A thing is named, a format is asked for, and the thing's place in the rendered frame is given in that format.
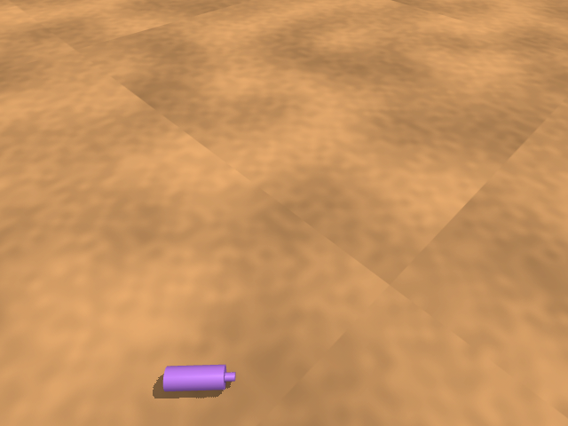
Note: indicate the bottle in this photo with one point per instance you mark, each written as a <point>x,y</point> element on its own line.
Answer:
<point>193,378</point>

